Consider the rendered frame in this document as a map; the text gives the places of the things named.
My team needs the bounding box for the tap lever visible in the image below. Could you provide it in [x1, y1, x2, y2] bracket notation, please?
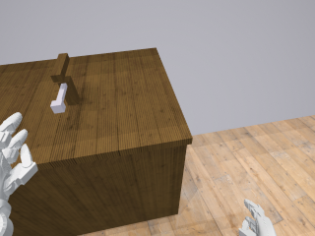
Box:
[50, 83, 68, 114]

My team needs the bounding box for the left robot forearm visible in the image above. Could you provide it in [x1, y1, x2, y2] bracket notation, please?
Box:
[0, 199, 14, 236]

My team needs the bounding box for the robot left hand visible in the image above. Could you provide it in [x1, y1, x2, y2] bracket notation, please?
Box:
[0, 112, 38, 202]

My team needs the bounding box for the counter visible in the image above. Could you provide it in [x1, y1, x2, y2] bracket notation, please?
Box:
[0, 47, 193, 236]

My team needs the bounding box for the robot right hand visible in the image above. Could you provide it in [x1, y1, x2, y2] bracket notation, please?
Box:
[238, 199, 277, 236]

